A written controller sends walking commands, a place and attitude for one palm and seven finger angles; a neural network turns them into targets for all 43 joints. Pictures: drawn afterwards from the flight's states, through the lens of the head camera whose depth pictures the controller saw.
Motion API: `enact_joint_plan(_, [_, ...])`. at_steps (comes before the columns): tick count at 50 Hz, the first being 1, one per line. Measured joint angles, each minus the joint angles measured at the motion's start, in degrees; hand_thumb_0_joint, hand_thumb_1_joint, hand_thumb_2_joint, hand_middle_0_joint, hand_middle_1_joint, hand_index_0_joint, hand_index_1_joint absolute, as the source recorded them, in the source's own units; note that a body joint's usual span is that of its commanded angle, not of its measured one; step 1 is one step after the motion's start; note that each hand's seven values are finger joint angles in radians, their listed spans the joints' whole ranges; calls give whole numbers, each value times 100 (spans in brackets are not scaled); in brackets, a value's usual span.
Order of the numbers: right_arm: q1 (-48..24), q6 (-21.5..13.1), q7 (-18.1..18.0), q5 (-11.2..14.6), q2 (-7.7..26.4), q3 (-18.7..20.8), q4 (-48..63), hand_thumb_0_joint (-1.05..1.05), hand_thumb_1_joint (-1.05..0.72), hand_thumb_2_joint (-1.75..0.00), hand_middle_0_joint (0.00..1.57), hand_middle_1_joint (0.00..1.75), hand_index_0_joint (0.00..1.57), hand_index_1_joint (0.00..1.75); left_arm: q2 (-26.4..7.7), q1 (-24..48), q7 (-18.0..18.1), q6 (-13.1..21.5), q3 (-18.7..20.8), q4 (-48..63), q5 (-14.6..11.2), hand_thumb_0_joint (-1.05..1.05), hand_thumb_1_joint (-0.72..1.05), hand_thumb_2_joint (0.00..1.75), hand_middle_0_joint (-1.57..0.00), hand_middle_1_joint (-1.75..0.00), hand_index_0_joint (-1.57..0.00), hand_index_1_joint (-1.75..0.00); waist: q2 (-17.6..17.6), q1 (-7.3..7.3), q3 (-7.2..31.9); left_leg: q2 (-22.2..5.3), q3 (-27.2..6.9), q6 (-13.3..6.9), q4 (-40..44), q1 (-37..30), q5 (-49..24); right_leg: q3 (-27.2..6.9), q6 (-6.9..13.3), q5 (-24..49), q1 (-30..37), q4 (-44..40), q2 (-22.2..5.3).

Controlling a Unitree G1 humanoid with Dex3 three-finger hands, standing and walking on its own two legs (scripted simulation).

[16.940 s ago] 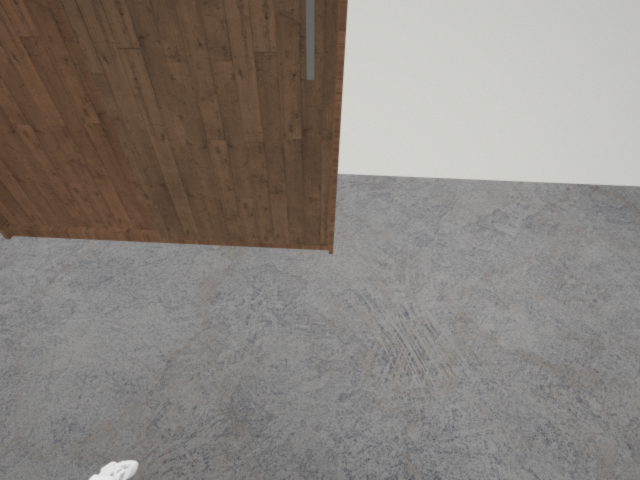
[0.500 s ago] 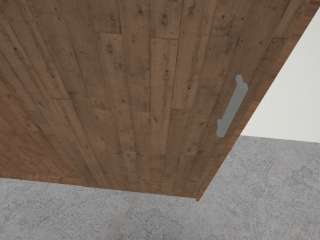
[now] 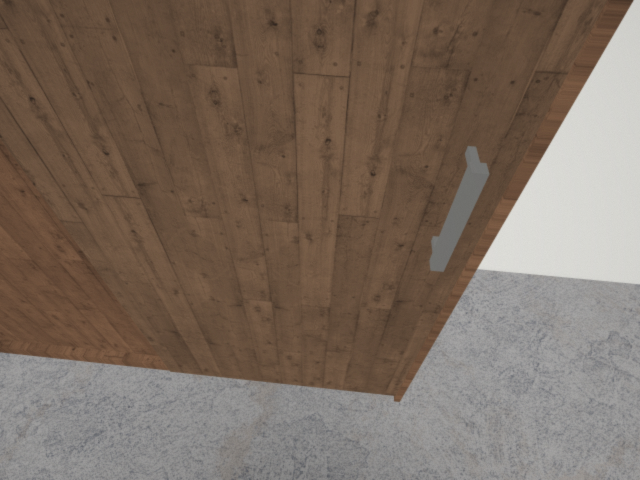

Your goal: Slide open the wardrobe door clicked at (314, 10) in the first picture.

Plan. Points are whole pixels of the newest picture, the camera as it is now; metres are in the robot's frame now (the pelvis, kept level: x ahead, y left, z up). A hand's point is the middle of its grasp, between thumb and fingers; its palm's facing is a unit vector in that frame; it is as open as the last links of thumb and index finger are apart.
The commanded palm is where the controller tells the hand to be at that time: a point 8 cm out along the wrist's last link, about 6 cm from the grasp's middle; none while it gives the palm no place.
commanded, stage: raise the hand with hooked fingers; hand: right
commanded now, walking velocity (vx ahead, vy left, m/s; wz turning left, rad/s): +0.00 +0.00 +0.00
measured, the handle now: (453, 213) +0.44 -0.15 +0.10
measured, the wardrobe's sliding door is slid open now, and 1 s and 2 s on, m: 0.00 0.00 0.00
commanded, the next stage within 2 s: none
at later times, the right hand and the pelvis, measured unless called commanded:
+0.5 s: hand out of the picture +0.11 -0.21 -0.06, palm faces +0.18 +0.98 +0.01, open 8.9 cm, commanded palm +0.12 -0.26 -0.01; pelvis -0.04 -0.01 -0.07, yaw -4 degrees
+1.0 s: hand (590, 437) +0.18 -0.26 +0.04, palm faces +0.15 +0.98 -0.10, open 11.9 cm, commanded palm +0.15 -0.31 +0.05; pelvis -0.03 -0.02 -0.05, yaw -4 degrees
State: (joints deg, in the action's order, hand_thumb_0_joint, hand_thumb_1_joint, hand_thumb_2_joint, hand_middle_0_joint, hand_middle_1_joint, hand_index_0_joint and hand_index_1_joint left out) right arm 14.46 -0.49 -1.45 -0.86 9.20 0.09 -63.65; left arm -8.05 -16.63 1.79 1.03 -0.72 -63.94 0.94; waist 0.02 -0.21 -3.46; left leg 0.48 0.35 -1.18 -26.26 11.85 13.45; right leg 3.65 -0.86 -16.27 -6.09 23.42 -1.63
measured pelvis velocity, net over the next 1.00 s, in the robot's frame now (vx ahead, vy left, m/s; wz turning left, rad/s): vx -0.03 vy -0.02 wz -0.07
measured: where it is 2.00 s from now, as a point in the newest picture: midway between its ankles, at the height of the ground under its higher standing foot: outside the picture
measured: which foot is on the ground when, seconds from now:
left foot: down 0.00-1.00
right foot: down 0.00-1.00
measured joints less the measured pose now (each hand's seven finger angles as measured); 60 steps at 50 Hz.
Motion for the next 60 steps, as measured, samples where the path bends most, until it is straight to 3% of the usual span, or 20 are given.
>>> enact_joint_plan(2, [-1,-36,-42,-5,-15,-9,-5,1,-92,-90,20,30,20,30,-19,-5,-22,-12,5,12,-17,0,91,90,-20,-30,-20,-30,38,-4,16,21,17,14,4,30,-14,-9,5,-37,-100,132,-30])
enact_joint_plan(4, [575,524,-117,429,31,181,1999,2,-94,-90,20,30,20,30,-72,-192,78,246,-62,490,-167,1,91,90,-20,-30,-20,-30,19,50,-41,5,-6,27,-132,98,17,14,23,-105,-151,266,-16])
enact_joint_plan(6, [884,94,-326,617,142,180,3594,3,-93,-89,20,31,20,31,-188,-368,231,772,-52,848,-207,1,91,90,-20,-30,-20,-30,41,109,77,-68,18,43,-295,183,103,-17,52,-130,-227,352,50])
enact_joint_plan(10, [515,-673,-289,950,135,305,5250,2,-88,-87,20,33,20,34,-531,-149,238,1321,70,1537,-240,1,91,90,-20,-30,-20,-30,156,-100,473,-230,196,115,-708,592,277,-209,117,-256,-766,858,178])
enact_joint_plan(12, [247,-1389,42,1098,79,463,5488,2,-85,-86,20,35,20,36,-615,123,156,1464,165,1900,-183,2,91,90,-20,-30,-20,-30,96,-163,741,-254,167,122,-1116,1081,405,-186,121,-400,-1243,1272,190])
enact_joint_plan(15, [218,-2428,950,1381,-30,612,5628,1,-79,-84,20,39,20,39,-658,536,-68,1511,305,2503,-121,1,91,90,-20,-30,-20,-30,-118,-177,910,-229,69,95,-1788,1730,637,-97,101,-679,-1844,1943,150])
enact_joint_plan(17, [466,-2745,1518,1404,-48,613,5651,0,-74,-82,21,42,21,42,-715,712,-179,1457,377,2942,-124,1,91,90,-20,-30,-20,-30,-246,-142,935,-222,44,81,-2189,2059,792,-77,107,-857,-2164,2352,133])
enact_joint_plan(20, [996,-2452,1865,1343,35,558,5695,0,-67,-79,22,46,22,46,-832,832,-184,1287,451,3516,-160,1,91,90,-20,-30,-20,-30,-386,12,930,-241,72,83,-2668,2466,991,-117,110,-1058,-2597,2861,135])
enact_joint_plan(24, [1588,-2127,1489,1326,150,673,5990,1,-57,-75,23,52,23,52,-877,843,-71,1237,457,3916,-131,1,91,90,-20,-30,-20,-30,-391,244,860,-250,271,59,-3048,2823,1147,-324,95,-1248,-3104,3417,117])
enact_joint_plan(29, [1504,-2718,1176,1400,317,829,6923,2,-45,-71,23,59,23,59,-711,801,22,1345,107,3660,-90,1,91,90,-20,-30,-20,-30,-178,435,787,-230,585,27,-3261,2978,1232,-645,69,-1393,-3497,3916,83])
enact_joint_plan(31, [1120,-2821,1384,1436,384,764,7139,1,-40,-69,23,62,23,62,-605,790,46,1358,-101,3474,-110,1,91,90,-20,-30,-20,-30,-30,420,757,-226,665,35,-3264,2969,1220,-728,69,-1404,-3556,4007,81])
enact_joint_plan(33, [655,-2640,1682,1425,508,693,7140,1,-36,-67,23,65,23,65,-453,735,79,1316,-288,3330,-162,1,90,90,-20,-30,-20,-30,75,351,758,-222,678,47,-3215,2961,1177,-742,69,-1373,-3568,3992,80])
enact_joint_plan(37, [43,-1440,2160,1528,759,744,6647,1,-26,-63,24,71,24,71,-188,472,158,1113,-505,3236,-293,1,90,90,-21,-31,-21,-30,170,99,756,-205,526,78,-2916,2835,1002,-582,103,-1215,-3355,3631,71])
enact_joint_plan(39, [62,-841,2127,1690,800,918,6487,1,-22,-61,25,74,25,74,-142,290,202,1042,-515,3238,-314,2,90,90,-21,-31,-21,-30,158,-32,773,-198,411,100,-2712,2720,908,-461,127,-1120,-3168,3356,70])
enact_joint_plan(41, [241,-564,1910,1846,770,1165,6501,1,-17,-59,25,77,25,77,-164,105,222,1042,-447,3229,-313,2,90,90,-21,-31,-21,-30,137,-113,784,-177,327,112,-2517,2582,833,-372,140,-1052,-2980,3120,58])
enact_joint_plan(43, [480,-640,1622,1914,720,1405,6676,1,-13,-57,26,80,26,80,-236,-70,219,1111,-323,3191,-298,2,90,90,-21,-31,-21,-30,104,-123,797,-162,283,119,-2369,2458,789,-325,144,-1016,-2832,2954,48])
enact_joint_plan(46, [676,-1097,1367,1857,724,1627,6948,0,-6,-54,26,85,26,85,-441,-255,194,1242,-155,3087,-252,2,90,90,-21,-31,-21,-30,67,-43,797,-169,303,129,-2254,2321,782,-344,152,-1006,-2714,2851,58])
enact_joint_plan(50, [460,-1488,1609,1820,796,1665,6806,0,4,-50,26,91,26,91,-777,-227,216,1397,-60,2916,-278,2,90,90,-21,-31,-20,-30,122,37,755,-200,407,150,-2197,2204,807,-450,172,-1028,-2681,2873,90])
enact_joint_plan(55, [84,-1060,2165,1864,963,1567,6343,0,16,-45,27,98,27,98,-906,23,361,1551,-33,2895,-354,2,90,90,-20,-30,-20,-30,144,50,732,-199,395,168,-1995,1961,755,-435,190,-985,-2435,2676,96])
enact_joint_plan(60, [-129,-842,2178,2007,1098,1793,6349,0,27,-40,29,106,28,106,-770,182,392,1668,-96,3052,-334,2,90,90,-20,-30,-20,-30,100,84,756,-175,356,157,-1705,1576,691,-391,171,-911,-2013,2339,83])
